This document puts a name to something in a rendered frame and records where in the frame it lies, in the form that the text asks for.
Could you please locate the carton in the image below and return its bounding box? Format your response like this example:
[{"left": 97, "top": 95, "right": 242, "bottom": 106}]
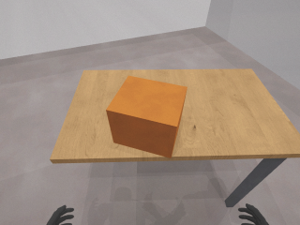
[{"left": 106, "top": 75, "right": 188, "bottom": 158}]

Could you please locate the robot left hand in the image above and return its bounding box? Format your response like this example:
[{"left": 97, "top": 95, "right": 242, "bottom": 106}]
[{"left": 47, "top": 205, "right": 74, "bottom": 225}]

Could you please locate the robot right hand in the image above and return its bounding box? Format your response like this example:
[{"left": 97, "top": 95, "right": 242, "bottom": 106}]
[{"left": 238, "top": 203, "right": 269, "bottom": 225}]

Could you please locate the table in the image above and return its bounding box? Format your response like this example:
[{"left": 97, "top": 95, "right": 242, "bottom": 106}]
[{"left": 50, "top": 68, "right": 300, "bottom": 207}]

